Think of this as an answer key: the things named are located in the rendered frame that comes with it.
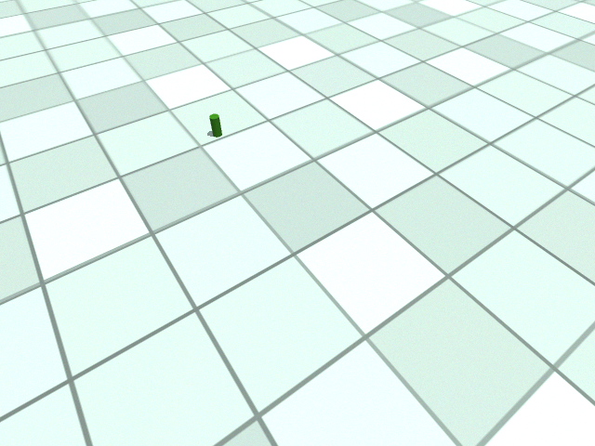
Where can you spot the can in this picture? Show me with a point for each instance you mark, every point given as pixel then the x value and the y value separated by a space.
pixel 215 124

